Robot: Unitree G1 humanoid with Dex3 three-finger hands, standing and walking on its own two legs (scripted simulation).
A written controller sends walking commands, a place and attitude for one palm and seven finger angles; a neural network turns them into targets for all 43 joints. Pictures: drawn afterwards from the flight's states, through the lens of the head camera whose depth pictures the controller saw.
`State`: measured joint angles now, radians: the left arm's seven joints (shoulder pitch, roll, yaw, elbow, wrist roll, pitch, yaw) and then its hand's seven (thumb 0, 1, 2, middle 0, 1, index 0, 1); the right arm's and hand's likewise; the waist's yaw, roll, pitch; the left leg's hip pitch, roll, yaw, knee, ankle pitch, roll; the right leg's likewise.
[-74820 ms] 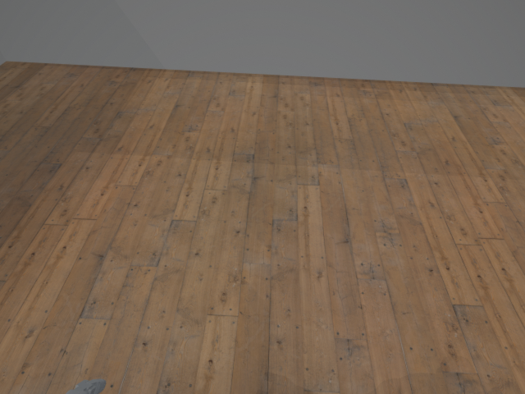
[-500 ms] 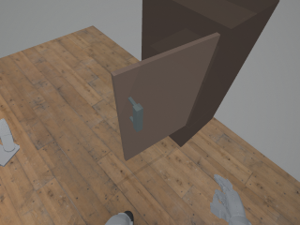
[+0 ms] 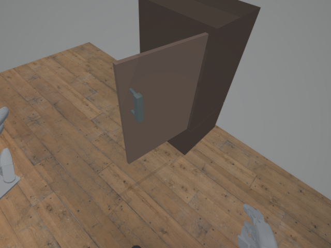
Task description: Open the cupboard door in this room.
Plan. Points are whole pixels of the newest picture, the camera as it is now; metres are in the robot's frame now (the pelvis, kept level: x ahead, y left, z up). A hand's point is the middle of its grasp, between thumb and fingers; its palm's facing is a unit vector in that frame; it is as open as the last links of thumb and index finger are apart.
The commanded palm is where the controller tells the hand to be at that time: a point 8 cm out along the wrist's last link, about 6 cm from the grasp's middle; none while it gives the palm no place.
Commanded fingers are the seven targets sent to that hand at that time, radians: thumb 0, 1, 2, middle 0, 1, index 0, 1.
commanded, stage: stop stepping back and stand still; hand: left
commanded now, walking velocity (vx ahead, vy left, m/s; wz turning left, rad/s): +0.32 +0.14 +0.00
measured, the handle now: (135, 105) +0.59 +0.14 -0.04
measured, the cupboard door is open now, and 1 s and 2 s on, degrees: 82 82 82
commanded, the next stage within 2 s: let the arm hang, fingers relaxed in 1.14 s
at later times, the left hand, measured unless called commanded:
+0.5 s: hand out of the picture +0.10 +0.26 +0.17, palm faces +0.48 -0.76 -0.44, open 7.4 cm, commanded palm +0.05 +0.30 +0.18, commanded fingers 0.00 0.90 0.90 -0.20 -0.30 -0.20 -0.30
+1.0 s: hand out of the picture +0.11 +0.29 +0.16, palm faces +0.45 -0.75 -0.49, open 7.4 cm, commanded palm +0.05 +0.32 +0.18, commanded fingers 0.00 0.90 0.90 -0.20 -0.30 -0.20 -0.30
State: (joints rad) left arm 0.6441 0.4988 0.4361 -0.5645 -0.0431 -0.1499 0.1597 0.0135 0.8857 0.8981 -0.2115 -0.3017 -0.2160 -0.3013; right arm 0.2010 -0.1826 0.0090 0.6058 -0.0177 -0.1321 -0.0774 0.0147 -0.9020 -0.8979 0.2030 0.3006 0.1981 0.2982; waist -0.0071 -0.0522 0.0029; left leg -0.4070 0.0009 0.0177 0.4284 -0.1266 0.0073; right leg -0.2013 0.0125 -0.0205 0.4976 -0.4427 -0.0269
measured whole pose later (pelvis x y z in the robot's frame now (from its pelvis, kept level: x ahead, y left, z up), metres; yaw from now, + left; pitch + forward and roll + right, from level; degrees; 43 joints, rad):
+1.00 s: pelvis -0.08 +0.02 +0.00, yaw +2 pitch -2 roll +1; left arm 0.52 0.40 0.40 -0.42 0.00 -0.20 0.14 0.01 0.88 0.90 -0.21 -0.30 -0.21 -0.30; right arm 0.23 -0.19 0.02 0.65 -0.01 -0.16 -0.09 0.02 -0.90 -0.90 0.20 0.30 0.20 0.30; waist 0.01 -0.02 0.03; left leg -0.23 -0.01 0.05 0.46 -0.20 0.02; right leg -0.25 0.00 -0.01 0.50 -0.22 -0.01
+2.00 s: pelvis -0.08 +0.01 +0.01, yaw +4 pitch -2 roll +0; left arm 0.21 0.21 0.01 1.15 0.01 0.01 0.02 0.00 0.91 0.90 -0.20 -0.30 -0.20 -0.30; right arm 0.25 -0.17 0.00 1.14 -0.02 0.02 -0.02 0.01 -0.91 -0.90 0.20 0.30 0.20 0.30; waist 0.00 0.03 0.06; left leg -0.21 0.00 0.00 0.40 -0.16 0.00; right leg -0.20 0.01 -0.06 0.41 -0.18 -0.03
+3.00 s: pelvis -0.05 +0.00 +0.01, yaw +4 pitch -2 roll +0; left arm 0.11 0.28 0.01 1.14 0.01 -0.02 0.01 0.00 0.90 0.90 -0.20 -0.30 -0.20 -0.30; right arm 0.11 -0.29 -0.01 1.14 -0.02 0.00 -0.02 0.01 -0.91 -0.90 0.20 0.30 0.20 0.30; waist 0.00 0.02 0.07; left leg -0.12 0.01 -0.01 0.31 -0.16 -0.01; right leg -0.12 0.02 -0.06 0.32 -0.18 -0.05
